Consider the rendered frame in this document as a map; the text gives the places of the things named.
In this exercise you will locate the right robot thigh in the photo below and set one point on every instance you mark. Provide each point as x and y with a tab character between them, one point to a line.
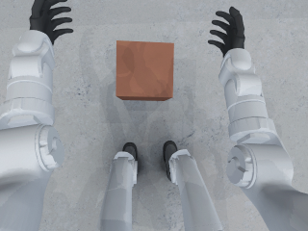
199	213

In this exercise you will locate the robot left hand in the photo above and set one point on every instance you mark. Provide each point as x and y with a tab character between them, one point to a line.
40	20

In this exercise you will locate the robot left upper arm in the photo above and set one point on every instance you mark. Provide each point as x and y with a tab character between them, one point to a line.
28	155

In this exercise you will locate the right robot forearm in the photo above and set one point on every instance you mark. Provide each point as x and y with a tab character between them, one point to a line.
245	101

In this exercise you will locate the robot right upper arm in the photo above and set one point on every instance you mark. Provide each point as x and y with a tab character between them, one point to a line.
264	172

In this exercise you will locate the robot right hand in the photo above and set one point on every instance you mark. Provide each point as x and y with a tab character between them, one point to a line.
234	37

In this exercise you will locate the carton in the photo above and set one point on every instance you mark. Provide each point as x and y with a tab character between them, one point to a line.
144	70

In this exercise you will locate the robot left foot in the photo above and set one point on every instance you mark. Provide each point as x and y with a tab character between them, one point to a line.
131	149

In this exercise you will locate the left robot forearm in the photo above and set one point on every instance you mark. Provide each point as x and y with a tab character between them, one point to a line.
30	83

